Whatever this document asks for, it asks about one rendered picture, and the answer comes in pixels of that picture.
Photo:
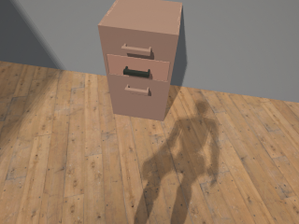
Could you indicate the cabinet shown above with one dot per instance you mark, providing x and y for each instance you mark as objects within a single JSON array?
[{"x": 144, "y": 24}]

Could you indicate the handle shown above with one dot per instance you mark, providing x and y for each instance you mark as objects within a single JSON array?
[
  {"x": 136, "y": 91},
  {"x": 133, "y": 50},
  {"x": 135, "y": 73}
]

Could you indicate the drawer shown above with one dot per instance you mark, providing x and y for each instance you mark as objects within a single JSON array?
[{"x": 158, "y": 70}]

